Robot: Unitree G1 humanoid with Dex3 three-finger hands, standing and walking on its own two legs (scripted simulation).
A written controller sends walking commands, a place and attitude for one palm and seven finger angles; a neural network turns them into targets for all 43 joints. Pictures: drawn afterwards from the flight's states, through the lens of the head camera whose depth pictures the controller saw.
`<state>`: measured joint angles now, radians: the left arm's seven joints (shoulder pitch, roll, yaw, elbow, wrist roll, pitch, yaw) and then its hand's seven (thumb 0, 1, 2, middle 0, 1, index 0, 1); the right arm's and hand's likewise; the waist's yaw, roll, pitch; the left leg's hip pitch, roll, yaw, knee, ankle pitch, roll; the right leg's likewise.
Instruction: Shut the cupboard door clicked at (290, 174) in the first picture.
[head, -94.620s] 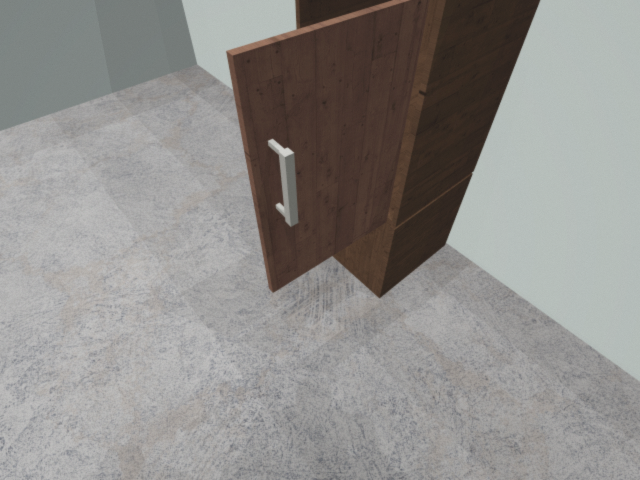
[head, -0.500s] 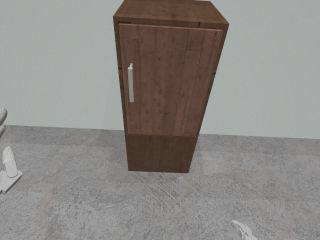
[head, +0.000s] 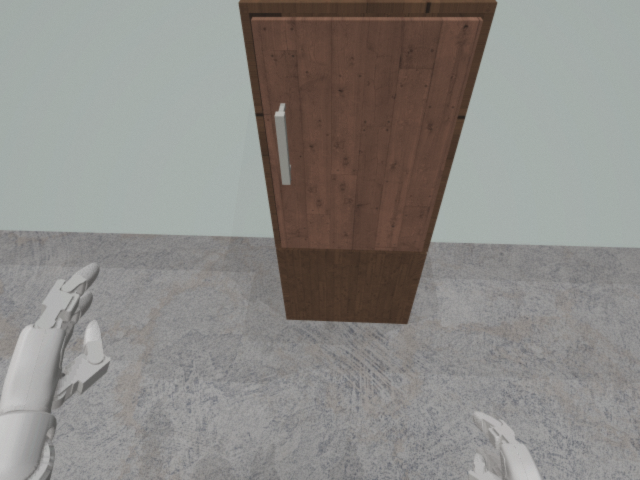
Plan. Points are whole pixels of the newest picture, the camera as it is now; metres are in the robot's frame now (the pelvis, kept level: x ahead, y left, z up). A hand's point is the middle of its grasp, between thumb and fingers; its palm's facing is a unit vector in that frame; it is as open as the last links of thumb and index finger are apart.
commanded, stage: let the arm hang, fingers relaxed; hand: left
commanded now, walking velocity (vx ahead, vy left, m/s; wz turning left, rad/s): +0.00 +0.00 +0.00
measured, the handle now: (284, 145) +0.75 +0.13 +0.02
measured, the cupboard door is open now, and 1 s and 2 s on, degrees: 0 0 0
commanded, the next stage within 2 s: look to check the result in 1.02 s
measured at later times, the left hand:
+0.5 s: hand out of the picture -0.10 +0.18 -0.17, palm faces +0.07 -0.98 -0.20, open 7.3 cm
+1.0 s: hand out of the picture -0.05 +0.15 -0.17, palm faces +0.08 -0.99 -0.14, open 7.4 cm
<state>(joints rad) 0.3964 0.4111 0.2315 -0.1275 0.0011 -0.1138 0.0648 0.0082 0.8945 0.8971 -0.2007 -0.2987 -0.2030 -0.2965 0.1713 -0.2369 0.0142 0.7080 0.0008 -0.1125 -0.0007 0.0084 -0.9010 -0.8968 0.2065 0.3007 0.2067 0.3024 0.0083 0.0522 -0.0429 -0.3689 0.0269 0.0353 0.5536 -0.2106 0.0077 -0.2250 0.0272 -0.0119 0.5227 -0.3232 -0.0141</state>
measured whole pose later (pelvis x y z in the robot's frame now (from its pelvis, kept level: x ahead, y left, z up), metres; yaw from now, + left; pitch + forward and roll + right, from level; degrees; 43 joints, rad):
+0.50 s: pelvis -0.02 +0.00 +0.01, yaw +2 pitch -2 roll -1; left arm 0.41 0.18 0.01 1.15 0.01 0.03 0.02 0.01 0.93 0.90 -0.20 -0.30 -0.20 -0.30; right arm 0.35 -0.15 0.01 1.10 -0.02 0.04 -0.03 0.01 -0.91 -0.90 0.20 0.30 0.20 0.30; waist 0.00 0.01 0.04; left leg -0.30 0.02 0.00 0.46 -0.14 0.01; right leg -0.15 0.03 -0.04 0.44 -0.26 -0.02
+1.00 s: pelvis -0.02 +0.00 +0.01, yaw +1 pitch -2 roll +0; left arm 0.35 0.10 0.02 1.13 0.02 0.00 0.03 0.01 0.91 0.90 -0.20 -0.30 -0.20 -0.30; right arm 0.34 -0.12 -0.01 1.11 -0.02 0.02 -0.03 0.01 -0.91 -0.90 0.20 0.30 0.20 0.30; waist -0.01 0.00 -0.01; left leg -0.28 0.00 0.03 0.44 -0.13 0.02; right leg -0.16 0.01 -0.02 0.46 -0.27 -0.01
